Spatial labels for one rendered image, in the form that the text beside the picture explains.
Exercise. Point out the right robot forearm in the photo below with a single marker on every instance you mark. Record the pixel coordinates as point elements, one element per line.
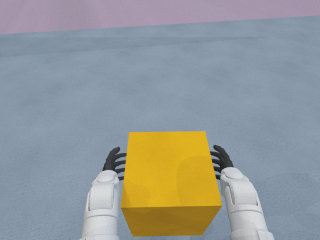
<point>243,206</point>

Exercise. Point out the left robot forearm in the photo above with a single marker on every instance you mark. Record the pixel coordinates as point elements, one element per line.
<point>101,213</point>

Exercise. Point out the left robot hand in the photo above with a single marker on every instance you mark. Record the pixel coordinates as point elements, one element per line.
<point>110,163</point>

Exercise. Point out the carton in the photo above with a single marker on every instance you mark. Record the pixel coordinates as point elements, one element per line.
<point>169,186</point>

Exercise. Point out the right robot hand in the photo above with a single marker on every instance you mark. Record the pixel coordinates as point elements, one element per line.
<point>224,161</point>

